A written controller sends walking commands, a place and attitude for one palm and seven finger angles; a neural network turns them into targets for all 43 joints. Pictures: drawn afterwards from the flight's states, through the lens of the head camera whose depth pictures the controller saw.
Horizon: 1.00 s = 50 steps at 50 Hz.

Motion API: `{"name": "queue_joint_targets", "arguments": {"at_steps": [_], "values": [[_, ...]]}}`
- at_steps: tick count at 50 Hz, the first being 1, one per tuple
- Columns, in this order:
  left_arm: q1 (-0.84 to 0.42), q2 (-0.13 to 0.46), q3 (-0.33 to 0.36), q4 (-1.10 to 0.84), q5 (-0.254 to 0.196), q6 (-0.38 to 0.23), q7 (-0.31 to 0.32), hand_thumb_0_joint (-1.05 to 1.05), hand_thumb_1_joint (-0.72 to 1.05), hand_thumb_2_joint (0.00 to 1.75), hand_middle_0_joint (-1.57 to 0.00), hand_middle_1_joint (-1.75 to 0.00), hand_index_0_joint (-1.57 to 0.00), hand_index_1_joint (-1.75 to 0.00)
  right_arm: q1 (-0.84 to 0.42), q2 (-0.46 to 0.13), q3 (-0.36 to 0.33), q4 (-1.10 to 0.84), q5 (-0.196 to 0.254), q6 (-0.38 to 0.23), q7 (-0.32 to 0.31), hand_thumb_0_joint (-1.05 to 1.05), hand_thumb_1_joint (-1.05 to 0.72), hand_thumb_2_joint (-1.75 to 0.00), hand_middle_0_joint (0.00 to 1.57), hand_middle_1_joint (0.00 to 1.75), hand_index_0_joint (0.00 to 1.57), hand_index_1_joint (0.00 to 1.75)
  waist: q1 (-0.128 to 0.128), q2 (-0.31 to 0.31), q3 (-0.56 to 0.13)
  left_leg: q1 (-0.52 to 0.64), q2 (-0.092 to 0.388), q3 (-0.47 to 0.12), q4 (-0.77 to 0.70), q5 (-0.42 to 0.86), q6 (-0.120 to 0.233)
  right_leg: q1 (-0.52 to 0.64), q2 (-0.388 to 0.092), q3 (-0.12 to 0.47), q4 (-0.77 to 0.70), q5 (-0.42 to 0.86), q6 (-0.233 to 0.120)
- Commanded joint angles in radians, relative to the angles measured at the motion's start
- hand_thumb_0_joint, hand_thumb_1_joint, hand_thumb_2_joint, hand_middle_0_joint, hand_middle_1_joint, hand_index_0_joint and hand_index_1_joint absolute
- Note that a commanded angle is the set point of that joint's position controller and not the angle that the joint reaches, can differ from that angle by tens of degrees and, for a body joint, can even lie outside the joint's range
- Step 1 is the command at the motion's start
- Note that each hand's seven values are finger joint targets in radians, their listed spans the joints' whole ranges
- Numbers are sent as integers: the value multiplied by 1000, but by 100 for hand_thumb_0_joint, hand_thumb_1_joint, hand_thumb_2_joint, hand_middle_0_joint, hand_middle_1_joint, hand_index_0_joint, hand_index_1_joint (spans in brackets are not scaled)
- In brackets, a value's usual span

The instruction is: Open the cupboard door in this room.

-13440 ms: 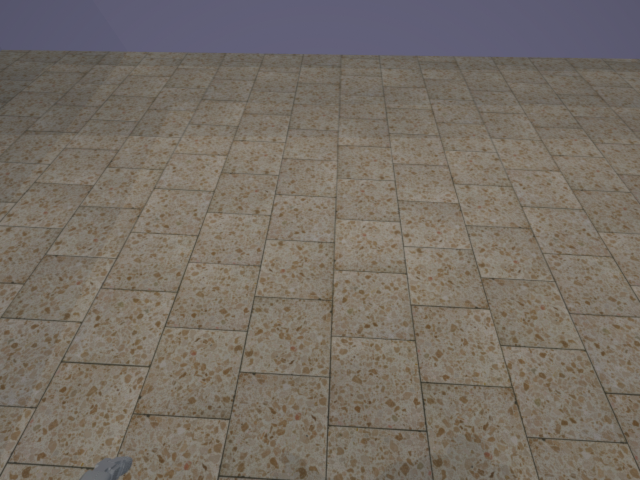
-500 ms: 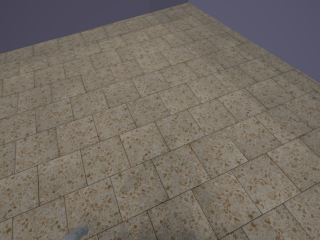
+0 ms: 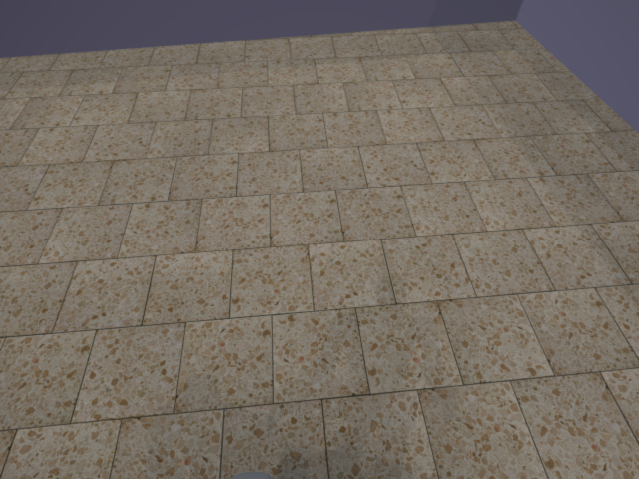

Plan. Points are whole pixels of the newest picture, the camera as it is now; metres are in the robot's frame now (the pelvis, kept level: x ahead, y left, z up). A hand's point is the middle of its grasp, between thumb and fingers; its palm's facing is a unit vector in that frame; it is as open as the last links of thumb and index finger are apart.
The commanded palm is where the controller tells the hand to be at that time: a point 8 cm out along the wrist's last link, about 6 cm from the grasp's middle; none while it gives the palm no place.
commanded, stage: turn or walk to find it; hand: left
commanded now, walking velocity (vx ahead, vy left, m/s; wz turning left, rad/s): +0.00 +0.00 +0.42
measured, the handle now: out of the picture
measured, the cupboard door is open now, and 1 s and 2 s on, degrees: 0 0 0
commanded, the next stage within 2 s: none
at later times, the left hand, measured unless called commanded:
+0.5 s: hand out of the picture +0.05 +0.23 -0.15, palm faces +0.18 -0.95 -0.26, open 7.4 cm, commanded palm none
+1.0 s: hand out of the picture -0.09 +0.18 -0.16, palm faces +0.44 -0.86 -0.25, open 7.3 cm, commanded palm none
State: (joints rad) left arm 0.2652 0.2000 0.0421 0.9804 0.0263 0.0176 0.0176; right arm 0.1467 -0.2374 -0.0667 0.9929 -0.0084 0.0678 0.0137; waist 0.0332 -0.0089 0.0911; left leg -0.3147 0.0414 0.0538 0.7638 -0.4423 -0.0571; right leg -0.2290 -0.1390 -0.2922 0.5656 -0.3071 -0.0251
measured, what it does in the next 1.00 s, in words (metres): steps on the spot, turning left: left foot, then right foot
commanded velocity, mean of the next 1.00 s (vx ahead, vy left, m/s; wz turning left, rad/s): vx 0.00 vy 0.00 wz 0.42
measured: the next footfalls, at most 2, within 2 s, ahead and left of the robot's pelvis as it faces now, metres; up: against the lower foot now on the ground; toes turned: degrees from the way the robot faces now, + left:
left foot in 0.06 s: +0.03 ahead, +0.13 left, +0.00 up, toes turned +7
right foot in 0.56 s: +0.03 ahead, -0.11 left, +0.00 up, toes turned +9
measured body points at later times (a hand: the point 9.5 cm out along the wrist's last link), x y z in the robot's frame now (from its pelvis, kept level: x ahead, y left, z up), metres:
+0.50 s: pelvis -0.02 +0.01 +0.00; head +0.02 +0.01 +0.45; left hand +0.04 +0.28 -0.13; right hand +0.07 -0.22 -0.15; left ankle -0.01 +0.13 -0.73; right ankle -0.01 -0.13 -0.70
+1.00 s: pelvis -0.04 -0.02 +0.00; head +0.00 -0.01 +0.45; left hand -0.11 +0.22 -0.14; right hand +0.13 -0.23 -0.15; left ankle -0.12 +0.11 -0.70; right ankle -0.01 -0.12 -0.73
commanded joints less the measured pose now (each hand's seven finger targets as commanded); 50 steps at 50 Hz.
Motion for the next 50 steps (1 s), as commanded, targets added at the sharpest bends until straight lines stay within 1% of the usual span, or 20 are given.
{"name": "queue_joint_targets", "arguments": {"at_steps": [1, 2, 3, 4, 6, 9, 13, 20, 24, 26, 27, 28, 29, 30, 33, 34, 39, 45, 48, 50], "values": [[0, 204, 56, -42, -7, -11, 10, 0, 90, 90, -20, -30, -20, -30, 57, -71, -5, -65, -2, -45, -4, 0, -90, -90, 20, 30, 20, 30, -44, -115, -142, 154, 0, 31, -313, 229, 30, 41, -214, 151, -31, 360, -33], [12, 169, 51, -55, -15, -4, 8, 0, 90, 90, -20, -30, -20, -30, 88, -139, -20, -64, -6, -55, -6, 0, -90, -90, 20, 30, 20, 30, -64, 69, -170, 285, 120, -139, -407, 344, 79, -110, -133, 104, 129, 169, 27], [-23, 108, 30, -90, -17, 2, 2, 0, 90, 90, -20, -30, -20, -30, 118, -222, -39, -67, -10, -55, -11, 0, -90, -90, 20, 30, 20, 30, -83, 334, -134, 328, 327, -400, -458, 620, 171, -320, -4, 96, 334, -291, 95], [-70, 119, 26, -107, -10, 15, 6, 0, 90, 90, -20, -30, -20, -30, 142, -246, -42, -53, -12, -45, -17, 0, -90, -90, 20, 30, 20, 30, -100, 257, -124, 244, 381, -389, -464, 631, 244, -303, 4, 186, 451, -335, 86], [-99, 127, 38, -84, -6, 29, 3, 0, 90, 90, -20, -30, -20, -30, 45, -194, -29, -70, -16, -46, -31, 0, -90, -90, 20, 30, 20, 30, -72, 277, -54, 138, 283, -325, -496, 434, 224, -316, -3, 247, 526, -223, 86], [-50, 130, 41, -53, -5, 22, -11, 0, 90, 90, -20, -30, -20, -30, -13, -154, -13, -93, -11, -56, -34, 0, -90, -90, 20, 30, 20, 30, -32, 168, -54, 150, 199, -243, -477, 481, 193, -314, 19, 259, 560, -92, 97], [-49, 128, 35, -54, -7, 18, -6, 0, 90, 90, -20, -30, -20, -30, 38, -154, -18, -89, -5, -63, -32, 0, -90, -90, 20, 30, 20, 30, -41, 115, -111, 223, 188, -243, -460, 567, 204, -315, 31, 269, 530, -63, 115], [-141, 97, 27, -112, -15, 15, 2, 0, 90, 90, -20, -30, -20, -30, 90, -156, -33, -80, -17, -54, -28, 0, -90, -90, 20, 30, 20, 30, -73, 165, -113, 199, 196, -344, -428, 577, 236, -243, 64, 270, 324, -150, 111], [-91, 93, 25, -109, -22, 4, 5, 0, 90, 90, -20, -30, -20, -30, 66, -156, -38, -90, -19, -48, -25, 0, -90, -90, 20, 30, 20, 30, -47, 190, -145, 131, 162, -377, -376, 619, 220, -87, 105, 250, 97, -99, 94], [-24, 108, 30, -90, -24, -8, 7, 0, 90, 90, -20, -30, -20, -30, 49, -146, -39, -96, -11, -46, -23, 0, -90, -90, 20, 30, 20, 30, -6, 146, -173, 37, 112, -357, -309, 532, 170, 89, 101, 241, -129, 81, 89], [9, 154, 39, -84, -16, -18, 12, 0, 90, 90, -20, -30, -20, -30, 61, -104, -36, -98, -3, -47, -18, 0, -90, -90, 20, 30, 20, 30, 5, 22, -192, -92, 48, -304, -227, 356, 113, 236, 3, 324, -234, 132, 67], [31, 251, 57, -85, 1, -28, 21, 0, 90, 90, -20, -30, -20, -30, 64, -39, -25, -121, 2, -47, -12, 0, -90, -90, 20, 30, 20, 30, 18, -259, -190, -274, -97, -137, -16, 13, 37, 324, -252, 575, -278, 216, -23], [23, 264, 55, -100, -5, -23, 22, 0, 90, 90, -20, -30, -20, -30, 32, -76, -35, -132, -8, -38, -17, 0, -90, -90, 20, 30, 20, 30, 26, -249, -152, -264, -91, -132, 183, -153, 30, 166, -361, 620, -283, 307, -115], [-33, 215, 52, -114, -9, -24, 24, 0, 90, 90, -20, -30, -20, -30, 39, -84, -41, -116, -15, -27, -15, 0, -90, -90, 20, 30, 20, 30, -2, -177, -113, -258, -65, -171, 310, -99, 32, 92, -310, 542, -289, 273, -134], [-146, 143, 32, -138, -15, -26, 21, 0, 90, 90, -20, -30, -20, -30, 120, -73, -45, -51, -17, -9, -1, 0, -90, -90, 20, 30, 20, 30, -70, -129, -52, -257, -34, -138, 459, 54, 12, 32, -175, 364, -270, 251, -66], [-134, 133, 27, -136, -14, -32, 18, 0, 90, 90, -20, -30, -20, -30, 132, -64, -40, -42, -17, -9, 1, 0, -90, -90, 20, 30, 20, 30, -67, -129, -49, -257, -35, -121, 469, 87, 2, 51, -154, 317, -262, 304, -55], [-42, 141, 32, -105, -9, -37, 20, 0, 90, 90, -20, -30, -20, -30, 80, -65, -35, -46, -16, -5, 1, 0, -90, -90, 20, 30, 20, 30, -30, -147, -41, -264, -7, -99, 424, 100, -23, 98, -181, 300, -265, 310, -78], [31, 190, 48, -70, 4, -28, 17, 0, 90, 90, -20, -30, -20, -30, -21, -43, -13, -74, -7, -16, -2, 0, -90, -90, 20, 30, 20, 30, 15, -163, -72, -172, -1, -26, 150, -16, -19, 160, -221, 263, -198, 496, -116], [36, 211, 55, -55, 6, -23, 14, 0, 90, 90, -20, -30, -20, -30, -32, -40, -3, -84, 1, -29, -3, 0, -90, -90, 20, 30, 20, 30, 24, -199, -108, -101, -9, 8, 2, -30, -2, 187, -232, 251, -148, 564, -122], [22, 221, 56, -53, 3, -19, 13, 0, 90, 90, -20, -30, -20, -30, 3, -47, -2, -79, 2, -37, -6, 0, -90, -90, 20, 30, 20, 30, 0, -192, -140, -21, -22, 37, -136, 54, 7, 179, -222, 219, -92, 571, -91]]}}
